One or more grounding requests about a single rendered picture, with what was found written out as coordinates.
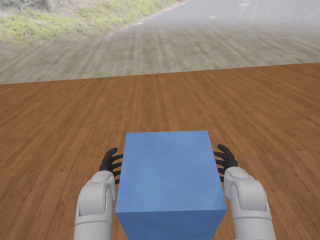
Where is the robot right hand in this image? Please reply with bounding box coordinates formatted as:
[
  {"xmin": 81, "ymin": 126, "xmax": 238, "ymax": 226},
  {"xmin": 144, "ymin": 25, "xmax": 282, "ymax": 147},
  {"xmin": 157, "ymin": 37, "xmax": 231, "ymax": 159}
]
[{"xmin": 213, "ymin": 144, "xmax": 238, "ymax": 183}]

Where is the robot right forearm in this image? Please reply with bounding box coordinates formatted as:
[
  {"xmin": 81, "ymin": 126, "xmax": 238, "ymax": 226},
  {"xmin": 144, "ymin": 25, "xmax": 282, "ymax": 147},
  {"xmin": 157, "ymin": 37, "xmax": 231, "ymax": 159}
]
[{"xmin": 224, "ymin": 166, "xmax": 276, "ymax": 240}]

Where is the carton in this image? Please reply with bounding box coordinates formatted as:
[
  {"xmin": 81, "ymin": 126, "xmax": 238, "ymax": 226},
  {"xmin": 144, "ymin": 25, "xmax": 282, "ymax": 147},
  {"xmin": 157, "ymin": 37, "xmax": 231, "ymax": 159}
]
[{"xmin": 115, "ymin": 130, "xmax": 228, "ymax": 240}]

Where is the robot left hand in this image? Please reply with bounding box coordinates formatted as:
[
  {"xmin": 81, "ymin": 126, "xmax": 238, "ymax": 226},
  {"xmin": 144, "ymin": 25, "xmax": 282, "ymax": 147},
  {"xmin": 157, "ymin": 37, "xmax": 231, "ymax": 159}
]
[{"xmin": 99, "ymin": 147, "xmax": 124, "ymax": 185}]

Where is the robot left forearm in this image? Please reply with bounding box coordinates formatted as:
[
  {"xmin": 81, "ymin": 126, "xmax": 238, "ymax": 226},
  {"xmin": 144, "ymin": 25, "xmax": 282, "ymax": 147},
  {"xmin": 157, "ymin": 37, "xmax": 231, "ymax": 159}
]
[{"xmin": 73, "ymin": 170, "xmax": 117, "ymax": 240}]

